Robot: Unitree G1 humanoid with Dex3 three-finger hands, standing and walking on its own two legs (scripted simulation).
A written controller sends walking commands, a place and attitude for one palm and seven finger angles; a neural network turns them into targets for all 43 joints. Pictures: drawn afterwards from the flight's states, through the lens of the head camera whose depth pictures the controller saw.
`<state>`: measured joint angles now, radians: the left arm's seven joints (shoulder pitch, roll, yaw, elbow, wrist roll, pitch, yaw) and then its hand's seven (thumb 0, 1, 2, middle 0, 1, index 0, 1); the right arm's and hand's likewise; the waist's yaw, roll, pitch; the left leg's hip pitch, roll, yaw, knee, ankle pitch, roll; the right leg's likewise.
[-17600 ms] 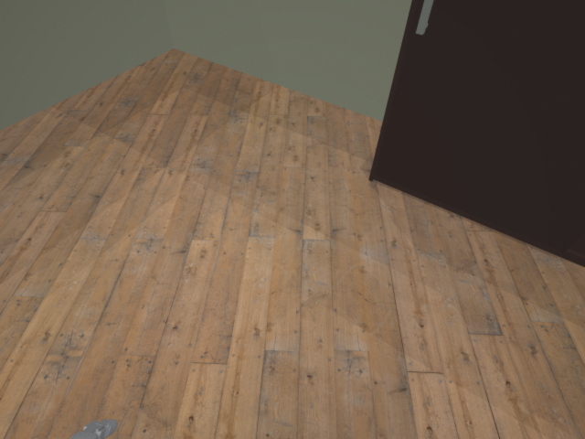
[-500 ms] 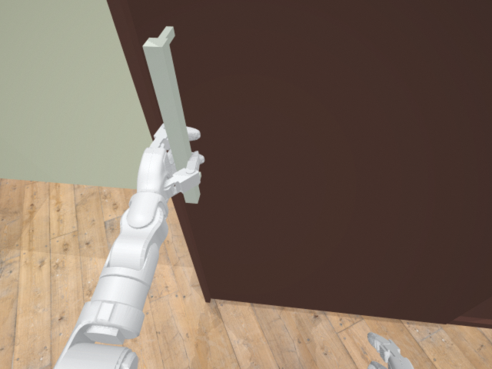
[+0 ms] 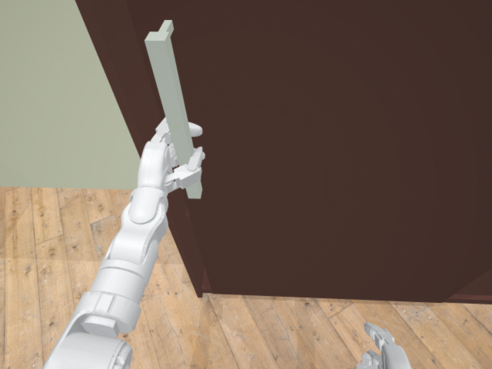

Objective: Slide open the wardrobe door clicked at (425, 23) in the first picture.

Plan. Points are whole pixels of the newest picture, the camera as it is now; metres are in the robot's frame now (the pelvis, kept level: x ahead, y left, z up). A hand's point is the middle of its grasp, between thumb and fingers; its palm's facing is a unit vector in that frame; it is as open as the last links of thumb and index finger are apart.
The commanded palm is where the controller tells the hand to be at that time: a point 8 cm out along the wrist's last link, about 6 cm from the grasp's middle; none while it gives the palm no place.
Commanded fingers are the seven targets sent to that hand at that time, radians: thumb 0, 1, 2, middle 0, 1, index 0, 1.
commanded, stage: step sideways, sliding the door along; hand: left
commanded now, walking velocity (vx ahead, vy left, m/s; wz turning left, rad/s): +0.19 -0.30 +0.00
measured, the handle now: (183, 125) +0.45 +0.13 +0.17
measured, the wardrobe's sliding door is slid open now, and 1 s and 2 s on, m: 0.04 0.12 0.49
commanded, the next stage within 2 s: none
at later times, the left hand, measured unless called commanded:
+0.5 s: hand (209, 166) +0.40 +0.09 +0.12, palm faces +0.20 -0.98 -0.08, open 6.1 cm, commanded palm +0.37 +0.09 +0.13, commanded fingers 0.00 0.90 0.90 -0.45 -1.40 -0.45 -1.40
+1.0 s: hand (252, 163) +0.41 +0.02 +0.12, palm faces +0.44 -0.89 -0.07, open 6.5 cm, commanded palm +0.37 -0.01 +0.12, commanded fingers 0.00 0.90 0.90 -0.45 -1.40 -0.45 -1.40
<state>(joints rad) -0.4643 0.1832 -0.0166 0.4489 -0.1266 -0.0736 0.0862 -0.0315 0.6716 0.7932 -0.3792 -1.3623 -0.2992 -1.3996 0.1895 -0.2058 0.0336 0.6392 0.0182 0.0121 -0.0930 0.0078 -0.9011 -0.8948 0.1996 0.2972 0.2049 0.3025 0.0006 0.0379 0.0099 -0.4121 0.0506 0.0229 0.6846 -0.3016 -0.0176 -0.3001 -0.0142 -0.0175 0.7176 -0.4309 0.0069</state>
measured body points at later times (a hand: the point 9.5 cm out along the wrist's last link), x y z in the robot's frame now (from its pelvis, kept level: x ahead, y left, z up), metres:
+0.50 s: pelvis +0.01 -0.09 +0.01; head +0.08 -0.08 +0.45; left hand +0.38 +0.14 +0.13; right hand +0.20 -0.30 -0.10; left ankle +0.03 +0.08 -0.72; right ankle +0.04 -0.23 -0.67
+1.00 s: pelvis +0.06 -0.24 +0.01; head +0.16 -0.22 +0.44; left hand +0.38 +0.06 +0.13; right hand +0.28 -0.42 -0.11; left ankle +0.02 -0.02 -0.72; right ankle +0.12 -0.38 -0.69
